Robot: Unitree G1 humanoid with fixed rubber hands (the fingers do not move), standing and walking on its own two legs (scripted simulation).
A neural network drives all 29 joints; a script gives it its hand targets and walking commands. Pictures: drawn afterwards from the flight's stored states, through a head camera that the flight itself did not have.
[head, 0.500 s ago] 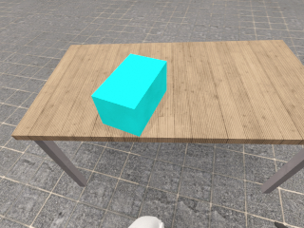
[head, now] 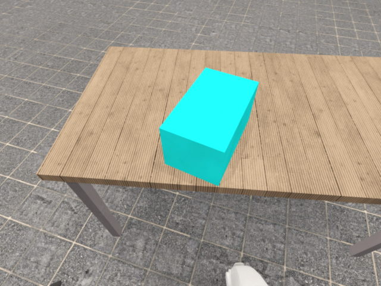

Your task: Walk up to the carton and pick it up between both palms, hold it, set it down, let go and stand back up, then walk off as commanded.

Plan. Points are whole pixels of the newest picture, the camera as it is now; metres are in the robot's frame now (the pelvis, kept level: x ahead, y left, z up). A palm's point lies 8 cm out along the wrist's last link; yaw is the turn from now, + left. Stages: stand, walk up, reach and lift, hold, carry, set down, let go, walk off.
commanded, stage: walk up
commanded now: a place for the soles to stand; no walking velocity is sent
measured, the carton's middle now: (211, 123) +0.53 -0.03 -0.01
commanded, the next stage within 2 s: none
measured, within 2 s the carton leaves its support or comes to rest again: neither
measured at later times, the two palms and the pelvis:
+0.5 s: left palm (19, 280) +0.16 +0.37 -0.06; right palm (347, 276) +0.17 -0.30 -0.09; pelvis +0.12 +0.03 +0.01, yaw -2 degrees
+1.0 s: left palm (34, 283) +0.16 +0.37 -0.11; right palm out of the picture +0.14 -0.27 -0.10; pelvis +0.07 +0.04 -0.01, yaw -2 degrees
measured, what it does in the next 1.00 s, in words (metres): steps on the spot: right foot, then left foot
